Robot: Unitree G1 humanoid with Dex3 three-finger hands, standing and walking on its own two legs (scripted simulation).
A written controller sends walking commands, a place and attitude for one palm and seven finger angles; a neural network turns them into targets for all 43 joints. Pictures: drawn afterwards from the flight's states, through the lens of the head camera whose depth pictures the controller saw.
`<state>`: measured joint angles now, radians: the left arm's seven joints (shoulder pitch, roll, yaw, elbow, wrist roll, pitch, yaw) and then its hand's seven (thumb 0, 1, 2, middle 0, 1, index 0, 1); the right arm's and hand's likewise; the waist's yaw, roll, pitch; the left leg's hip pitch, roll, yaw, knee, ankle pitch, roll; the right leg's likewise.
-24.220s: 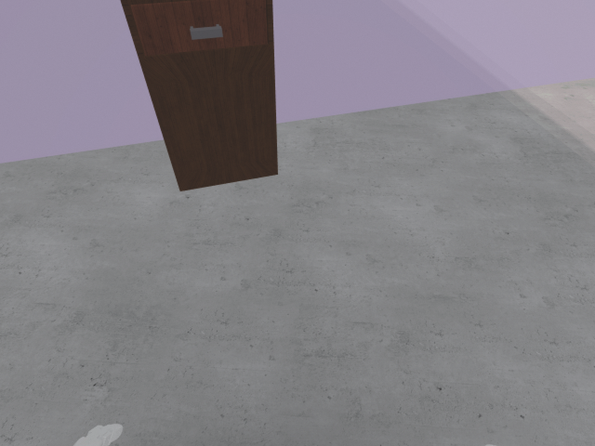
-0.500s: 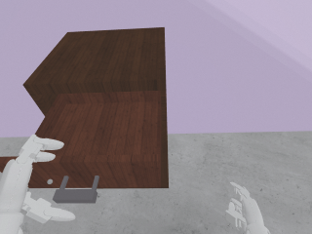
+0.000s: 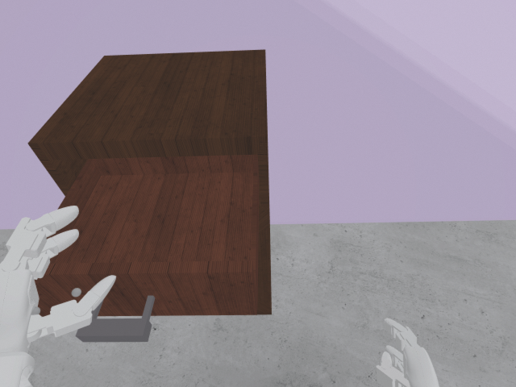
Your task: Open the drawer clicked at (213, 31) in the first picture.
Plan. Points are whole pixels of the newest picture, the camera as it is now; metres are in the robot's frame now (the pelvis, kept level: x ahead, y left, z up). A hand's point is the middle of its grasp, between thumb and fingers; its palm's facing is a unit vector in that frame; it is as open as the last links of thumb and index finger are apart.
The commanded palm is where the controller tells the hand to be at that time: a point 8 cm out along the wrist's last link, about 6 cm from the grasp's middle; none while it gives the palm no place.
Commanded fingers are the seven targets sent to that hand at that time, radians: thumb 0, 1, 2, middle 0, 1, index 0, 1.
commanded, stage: draw the hand back to the body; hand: left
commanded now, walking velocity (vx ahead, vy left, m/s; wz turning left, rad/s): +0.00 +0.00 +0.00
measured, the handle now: (119, 315) +0.22 +0.27 -0.03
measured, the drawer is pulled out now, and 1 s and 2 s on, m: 0.28 0.28 0.28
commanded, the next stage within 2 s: step back with the hand held close in 0.38 s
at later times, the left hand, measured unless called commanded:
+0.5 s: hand (80, 297) +0.17 +0.22 +0.15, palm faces +0.39 -0.83 -0.41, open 7.5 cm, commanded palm +0.12 +0.27 +0.17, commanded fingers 0.00 0.90 0.90 -0.20 -0.30 -0.20 -0.30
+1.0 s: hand (38, 316) +0.15 +0.26 +0.15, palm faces +0.31 -0.81 -0.50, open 7.4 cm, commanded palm +0.08 +0.30 +0.17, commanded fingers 0.00 0.90 0.90 -0.20 -0.30 -0.20 -0.30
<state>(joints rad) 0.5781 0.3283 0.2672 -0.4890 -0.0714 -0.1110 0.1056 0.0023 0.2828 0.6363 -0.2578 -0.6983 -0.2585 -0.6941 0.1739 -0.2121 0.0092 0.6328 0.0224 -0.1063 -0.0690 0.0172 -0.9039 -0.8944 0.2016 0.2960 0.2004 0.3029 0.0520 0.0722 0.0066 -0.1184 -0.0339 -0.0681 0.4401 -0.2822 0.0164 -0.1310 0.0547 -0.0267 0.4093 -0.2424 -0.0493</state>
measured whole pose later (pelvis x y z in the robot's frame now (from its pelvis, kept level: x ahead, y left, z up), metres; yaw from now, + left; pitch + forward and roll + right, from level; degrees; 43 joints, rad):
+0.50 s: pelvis -0.01 -0.01 +0.00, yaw +0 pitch -3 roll +0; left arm 0.55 0.33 0.27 -0.45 -0.08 -0.12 0.11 0.02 0.88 0.89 -0.22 -0.31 -0.22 -0.31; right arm 0.17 -0.21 0.01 0.63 0.02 -0.11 -0.08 0.02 -0.90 -0.89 0.20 0.30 0.20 0.30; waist 0.06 0.08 0.01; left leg -0.11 -0.02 -0.08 0.43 -0.27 0.00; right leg -0.12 0.07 -0.04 0.40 -0.23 -0.07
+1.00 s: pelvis -0.04 +0.02 -0.01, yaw +1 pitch +2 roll +0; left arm 0.65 0.43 0.39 -0.65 -0.06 -0.17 0.13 0.02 0.89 0.90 -0.22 -0.30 -0.22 -0.30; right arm 0.13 -0.19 -0.01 0.54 0.02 -0.04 -0.06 0.02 -0.90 -0.89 0.20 0.30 0.20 0.30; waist 0.00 -0.04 0.03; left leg -0.33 -0.07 -0.02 0.53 -0.25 0.05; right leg -0.36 0.01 -0.03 0.55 -0.23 -0.02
